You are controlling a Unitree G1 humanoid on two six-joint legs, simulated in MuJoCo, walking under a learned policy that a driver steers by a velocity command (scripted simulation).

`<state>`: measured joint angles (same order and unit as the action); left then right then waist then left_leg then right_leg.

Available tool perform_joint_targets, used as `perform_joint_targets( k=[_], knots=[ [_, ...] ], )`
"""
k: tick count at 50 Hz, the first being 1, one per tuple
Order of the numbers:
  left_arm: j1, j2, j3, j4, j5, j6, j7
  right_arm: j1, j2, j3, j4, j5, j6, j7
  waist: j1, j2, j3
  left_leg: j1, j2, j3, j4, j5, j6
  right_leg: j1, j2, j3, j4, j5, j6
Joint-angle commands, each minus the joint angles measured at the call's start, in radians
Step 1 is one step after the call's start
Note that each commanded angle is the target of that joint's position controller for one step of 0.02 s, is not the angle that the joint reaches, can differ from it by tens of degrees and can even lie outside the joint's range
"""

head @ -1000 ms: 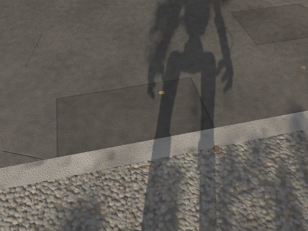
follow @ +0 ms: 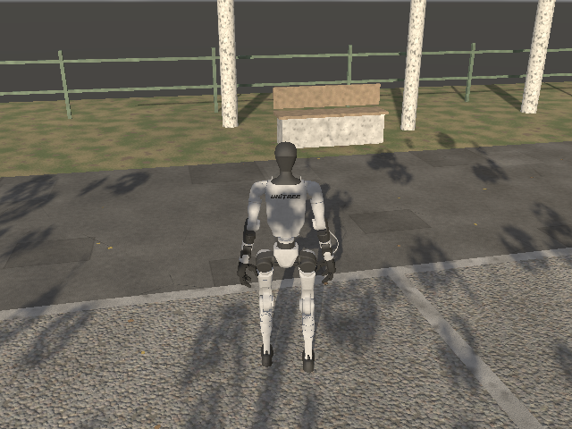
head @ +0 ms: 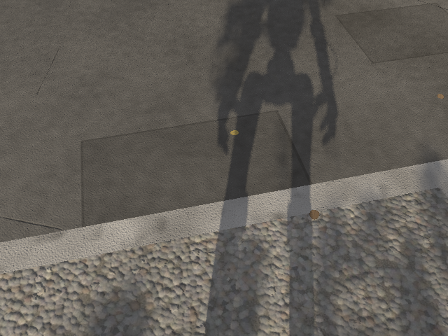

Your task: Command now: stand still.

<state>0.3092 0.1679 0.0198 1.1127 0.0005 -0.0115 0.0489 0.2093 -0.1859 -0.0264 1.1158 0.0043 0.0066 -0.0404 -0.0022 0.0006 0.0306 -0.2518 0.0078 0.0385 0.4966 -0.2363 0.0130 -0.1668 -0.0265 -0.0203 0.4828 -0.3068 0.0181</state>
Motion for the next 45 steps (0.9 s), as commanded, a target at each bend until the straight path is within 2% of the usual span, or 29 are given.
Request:
perform_joint_targets(
  k=[1, 25, 26, 28, 29, 31, 32, 34, 35, 36, 37, 38, 39, 40, 41, 42, 43, 44, 45],
  knots=[
    [0.080, 0.085, 0.013, -0.010, 0.000, -0.004, 0.002, 0.038, -0.093, -0.014, -0.021, 0.000, -0.006, -0.003, 0.000, -0.003, 0.017, 0.061, 0.033, -0.037, -0.076, 0.136, 0.029, -0.093, -0.009, 0.006, -0.092, 0.118, -0.021],
    [0.106, 0.073, 0.014, -0.018, -0.002, -0.004, 0.003, 0.066, -0.083, -0.013, -0.024, 0.002, -0.007, -0.005, 0.000, -0.003, 0.025, 0.060, 0.032, -0.034, -0.068, 0.141, 0.026, -0.094, -0.007, 0.007, -0.089, 0.123, -0.023],
    [0.128, 0.065, 0.013, -0.007, -0.003, -0.003, 0.003, 0.084, -0.076, -0.013, -0.014, 0.002, -0.006, -0.006, 0.000, -0.001, 0.001, 0.070, 0.021, -0.023, -0.069, 0.028, 0.029, -0.085, 0.005, -0.007, -0.087, 0.022, -0.027],
    [0.121, 0.084, 0.022, -0.017, -0.014, -0.001, 0.008, 0.097, -0.104, -0.026, -0.013, 0.016, -0.003, -0.010, -0.004, 0.002, 0.049, 0.004, 0.007, -0.024, -0.061, -0.365, 0.057, -0.148, 0.024, -0.017, -0.048, -0.284, -0.064],
    [0.111, 0.085, 0.023, -0.030, -0.017, -0.006, 0.010, 0.094, -0.111, -0.029, -0.021, 0.019, -0.009, -0.010, -0.004, 0.015, 0.097, -0.042, 0.030, -0.058, -0.077, -0.485, 0.075, -0.198, 0.016, -0.003, -0.037, -0.379, -0.083],
    [0.098, 0.066, 0.021, -0.052, -0.023, -0.032, 0.004, 0.134, -0.115, -0.035, -0.023, 0.027, -0.035, -0.003, -0.021, 0.048, 0.137, -0.036, 0.098, -0.165, -0.113, -0.550, 0.119, -0.284, -0.001, 0.014, 0.024, -0.373, -0.101],
    [0.080, 0.053, 0.019, -0.064, -0.023, -0.047, -0.002, 0.175, -0.132, -0.042, -0.017, 0.030, -0.048, 0.003, -0.036, 0.077, 0.128, 0.004, 0.152, -0.249, -0.146, -0.564, 0.149, -0.326, 0.003, 0.000, 0.088, -0.317, -0.100],
    [0.048, 0.023, 0.015, -0.090, -0.025, -0.068, -0.018, 0.239, -0.174, -0.057, -0.007, 0.028, -0.065, 0.010, -0.043, 0.163, 0.084, 0.044, 0.292, -0.487, -0.265, -0.616, 0.232, -0.341, 0.029, -0.042, 0.249, -0.177, -0.105],
    [0.042, 0.030, 0.018, -0.096, -0.027, -0.074, -0.025, 0.213, -0.176, -0.057, -0.020, 0.022, -0.070, 0.010, -0.028, 0.162, 0.084, -0.013, 0.325, -0.540, -0.297, -0.603, 0.250, -0.299, 0.016, -0.021, 0.293, -0.167, -0.122],
    [0.064, 0.028, 0.020, -0.093, -0.030, -0.080, -0.030, 0.155, -0.176, -0.055, -0.044, 0.020, -0.074, 0.011, 0.007, 0.154, 0.087, -0.078, 0.318, -0.516, -0.302, -0.574, 0.238, -0.235, 0.009, -0.012, 0.272, -0.184, -0.141],
    [0.125, 0.016, 0.020, -0.073, -0.033, -0.084, -0.031, 0.070, -0.179, -0.054, -0.075, 0.030, -0.073, 0.014, 0.059, 0.156, 0.097, -0.169, 0.279, -0.429, -0.281, -0.532, 0.202, -0.111, 0.009, -0.020, 0.134, -0.176, -0.164],
    [0.217, 0.020, 0.026, -0.035, -0.033, -0.086, -0.028, -0.025, -0.171, -0.051, -0.108, 0.040, -0.068, 0.017, 0.117, 0.127, 0.116, -0.295, 0.196, -0.288, -0.206, -0.449, 0.144, 0.072, 0.023, -0.027, -0.037, -0.120, -0.173],
    [0.331, 0.089, 0.049, 0.006, -0.023, -0.084, -0.021, -0.078, -0.124, -0.041, -0.134, 0.039, -0.072, 0.020, 0.152, -0.015, 0.093, -0.436, 0.094, -0.130, 0.041, -0.290, 0.072, 0.247, -0.066, 0.124, -0.113, -0.098, -0.178],
    [0.457, 0.226, 0.086, 0.025, -0.028, -0.088, -0.027, -0.099, -0.066, -0.027, -0.176, 0.035, -0.094, 0.025, 0.173, -0.312, 0.047, -0.599, -0.024, 0.056, 0.399, -0.196, 0.009, 0.369, -0.297, 0.512, -0.284, -0.178, -0.271],
    [0.446, 0.206, 0.073, 0.012, -0.004, -0.103, -0.035, -0.125, -0.093, -0.032, -0.190, 0.036, -0.114, 0.025, 0.155, -0.273, 0.067, -0.701, -0.010, -0.041, 0.601, -0.286, 0.030, 0.343, -0.384, 0.701, -0.313, -0.141, -0.329],
    [0.373, 0.144, 0.054, -0.011, 0.001, -0.114, -0.036, -0.088, -0.100, -0.034, -0.178, 0.045, -0.125, 0.033, 0.098, -0.151, 0.100, -0.771, 0.037, -0.088, 0.718, -0.215, 0.052, 0.358, -0.365, 0.617, -0.283, -0.059, -0.307],
    [0.316, 0.122, 0.045, -0.030, -0.004, -0.116, -0.043, -0.052, -0.097, -0.033, -0.160, 0.043, -0.131, 0.043, 0.067, -0.100, 0.089, -0.785, 0.059, -0.085, 0.754, -0.133, 0.067, 0.359, -0.319, 0.500, -0.276, 0.036, -0.272],
    [0.273, 0.120, 0.039, -0.044, -0.009, -0.111, -0.049, -0.053, -0.104, -0.037, -0.157, 0.032, -0.135, 0.047, 0.048, -0.062, 0.084, -0.783, 0.082, -0.079, 0.728, -0.067, 0.073, 0.352, -0.291, 0.407, -0.286, 0.140, -0.241],
    [0.258, 0.096, 0.029, -0.049, -0.009, -0.101, -0.050, -0.068, -0.113, -0.044, -0.161, 0.024, -0.137, 0.052, 0.040, -0.059, 0.085, -0.753, 0.103, -0.068, 0.680, -0.023, 0.072, 0.331, -0.259, 0.315, -0.292, 0.261, -0.208]
  ],
)
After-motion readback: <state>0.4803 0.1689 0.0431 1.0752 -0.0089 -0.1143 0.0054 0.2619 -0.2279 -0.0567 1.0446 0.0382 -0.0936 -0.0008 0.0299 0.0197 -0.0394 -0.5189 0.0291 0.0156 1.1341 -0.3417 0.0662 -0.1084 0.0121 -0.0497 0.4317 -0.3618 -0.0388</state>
